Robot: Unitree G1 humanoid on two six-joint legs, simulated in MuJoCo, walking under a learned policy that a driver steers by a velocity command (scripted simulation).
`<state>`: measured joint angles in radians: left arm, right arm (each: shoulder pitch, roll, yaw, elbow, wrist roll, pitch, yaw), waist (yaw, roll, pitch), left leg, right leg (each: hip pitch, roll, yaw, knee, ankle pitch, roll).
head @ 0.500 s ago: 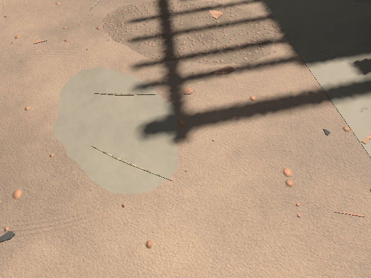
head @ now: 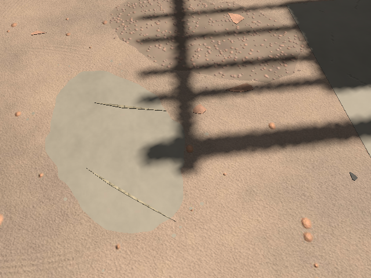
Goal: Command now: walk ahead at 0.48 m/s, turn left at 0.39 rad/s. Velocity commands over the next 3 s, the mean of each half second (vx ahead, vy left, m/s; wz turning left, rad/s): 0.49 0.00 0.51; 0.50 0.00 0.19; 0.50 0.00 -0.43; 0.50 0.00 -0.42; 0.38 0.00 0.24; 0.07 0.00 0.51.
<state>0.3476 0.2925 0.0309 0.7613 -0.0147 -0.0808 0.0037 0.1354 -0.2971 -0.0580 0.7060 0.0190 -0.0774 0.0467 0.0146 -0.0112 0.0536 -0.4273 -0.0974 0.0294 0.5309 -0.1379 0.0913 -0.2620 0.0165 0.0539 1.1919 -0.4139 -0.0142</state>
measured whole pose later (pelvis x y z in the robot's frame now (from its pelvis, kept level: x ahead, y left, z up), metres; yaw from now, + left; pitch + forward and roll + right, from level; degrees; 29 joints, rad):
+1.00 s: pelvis +0.52 +0.09 +0.01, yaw +22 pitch +1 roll +0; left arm 0.32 0.31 0.05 0.83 -0.03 -0.07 0.00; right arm 0.18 -0.26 -0.04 0.70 0.00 -0.06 0.03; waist 0.02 -0.03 0.04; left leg -0.31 -0.02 0.06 0.48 -0.18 0.05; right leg -0.43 -0.07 0.04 1.14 -0.37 -0.01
